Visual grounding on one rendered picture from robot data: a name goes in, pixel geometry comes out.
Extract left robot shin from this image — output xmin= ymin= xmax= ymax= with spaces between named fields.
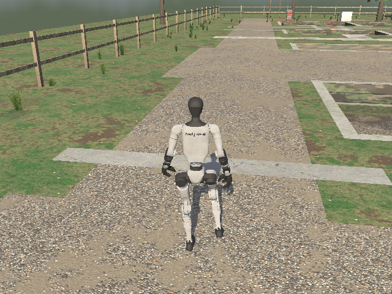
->
xmin=181 ymin=204 xmax=192 ymax=243

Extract robot shin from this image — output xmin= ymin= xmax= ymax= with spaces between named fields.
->
xmin=181 ymin=204 xmax=192 ymax=243
xmin=211 ymin=189 xmax=221 ymax=230

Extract robot right upper arm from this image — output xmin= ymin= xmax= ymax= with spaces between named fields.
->
xmin=209 ymin=124 xmax=225 ymax=158

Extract robot left forearm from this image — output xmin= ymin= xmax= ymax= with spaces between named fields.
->
xmin=162 ymin=148 xmax=173 ymax=168

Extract right robot shin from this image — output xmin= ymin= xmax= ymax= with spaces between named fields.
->
xmin=211 ymin=189 xmax=221 ymax=230

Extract right robot hand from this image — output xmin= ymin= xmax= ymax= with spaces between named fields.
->
xmin=218 ymin=174 xmax=232 ymax=189

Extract left robot hand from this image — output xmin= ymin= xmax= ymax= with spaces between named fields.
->
xmin=162 ymin=166 xmax=176 ymax=177

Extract robot left upper arm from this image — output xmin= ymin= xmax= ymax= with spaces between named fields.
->
xmin=167 ymin=124 xmax=183 ymax=157

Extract robot right forearm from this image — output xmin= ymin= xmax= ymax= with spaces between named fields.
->
xmin=219 ymin=149 xmax=231 ymax=176

